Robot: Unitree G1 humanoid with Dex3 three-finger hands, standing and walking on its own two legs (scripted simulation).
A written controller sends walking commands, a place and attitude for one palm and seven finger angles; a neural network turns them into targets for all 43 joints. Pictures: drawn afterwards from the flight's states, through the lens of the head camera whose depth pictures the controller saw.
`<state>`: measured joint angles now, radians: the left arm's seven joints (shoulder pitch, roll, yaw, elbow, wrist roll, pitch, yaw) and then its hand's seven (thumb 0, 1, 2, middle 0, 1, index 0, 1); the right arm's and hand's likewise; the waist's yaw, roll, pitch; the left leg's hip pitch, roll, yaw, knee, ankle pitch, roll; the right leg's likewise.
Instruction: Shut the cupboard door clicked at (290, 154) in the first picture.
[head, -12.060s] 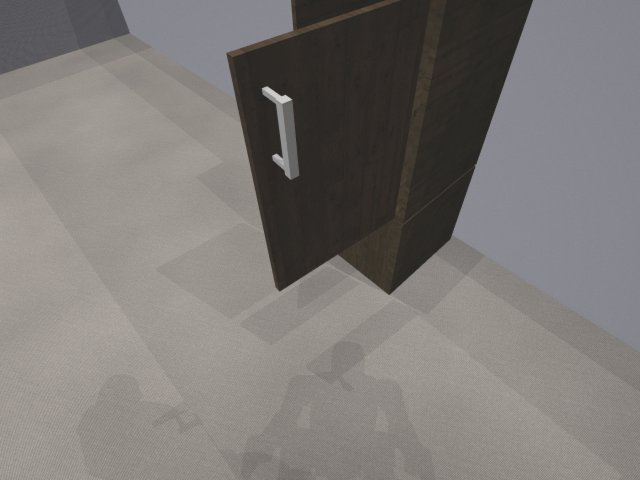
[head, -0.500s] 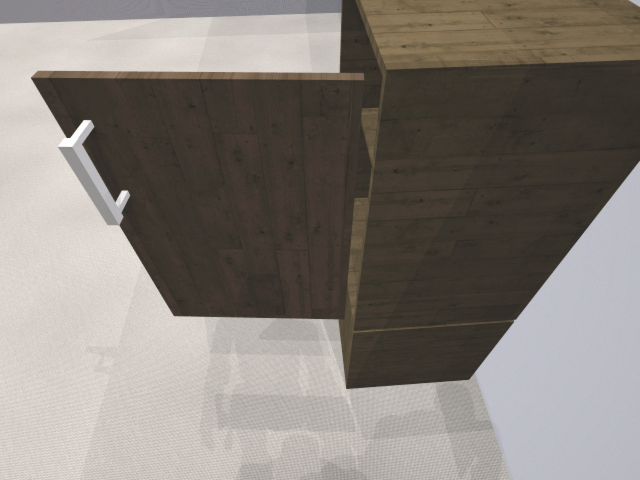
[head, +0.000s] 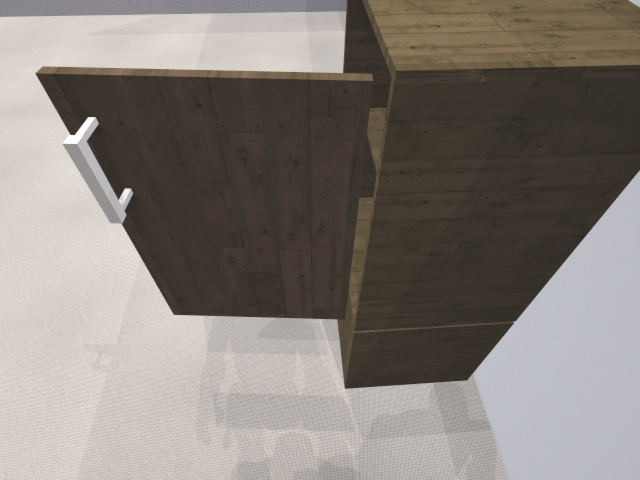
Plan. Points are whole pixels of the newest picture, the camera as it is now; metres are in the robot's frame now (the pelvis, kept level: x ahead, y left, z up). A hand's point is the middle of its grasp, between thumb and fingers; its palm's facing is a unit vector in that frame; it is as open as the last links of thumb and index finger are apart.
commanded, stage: look again from close up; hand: left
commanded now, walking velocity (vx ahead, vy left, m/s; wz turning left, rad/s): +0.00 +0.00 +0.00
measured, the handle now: (104, 173) +0.47 +0.34 +0.11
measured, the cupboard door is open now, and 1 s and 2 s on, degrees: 84 84 84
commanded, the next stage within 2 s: shuffle to correct the standing spot in 0.38 s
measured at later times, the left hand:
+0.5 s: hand out of the picture +0.00 +0.18 -0.17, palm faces +0.03 -0.98 -0.20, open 7.4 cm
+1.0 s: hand out of the picture +0.01 +0.24 -0.18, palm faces +0.07 -0.97 -0.25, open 7.4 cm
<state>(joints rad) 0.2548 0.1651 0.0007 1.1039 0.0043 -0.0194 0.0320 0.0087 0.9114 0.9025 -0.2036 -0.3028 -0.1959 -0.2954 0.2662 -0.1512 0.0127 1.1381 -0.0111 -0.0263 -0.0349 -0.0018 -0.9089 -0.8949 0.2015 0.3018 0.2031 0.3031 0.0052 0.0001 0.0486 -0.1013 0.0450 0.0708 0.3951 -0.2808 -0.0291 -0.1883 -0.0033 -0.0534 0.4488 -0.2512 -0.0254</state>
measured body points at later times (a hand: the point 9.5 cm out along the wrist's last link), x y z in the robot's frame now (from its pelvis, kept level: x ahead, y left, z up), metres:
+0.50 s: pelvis -0.01 +0.00 +0.00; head +0.01 +0.00 +0.45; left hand +0.00 +0.23 -0.16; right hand +0.00 -0.22 -0.16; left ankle -0.04 +0.13 -0.74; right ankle -0.01 -0.10 -0.74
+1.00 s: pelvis +0.00 +0.05 -0.01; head +0.03 +0.04 +0.44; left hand +0.01 +0.29 -0.16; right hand -0.01 -0.17 -0.17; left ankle -0.04 +0.13 -0.74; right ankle -0.02 -0.07 -0.73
